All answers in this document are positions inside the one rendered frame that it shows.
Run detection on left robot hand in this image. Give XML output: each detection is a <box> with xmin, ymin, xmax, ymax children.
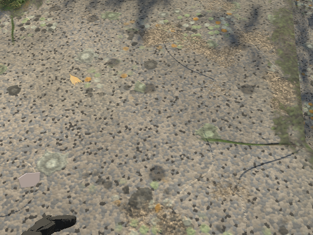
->
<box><xmin>21</xmin><ymin>215</ymin><xmax>76</xmax><ymax>235</ymax></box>

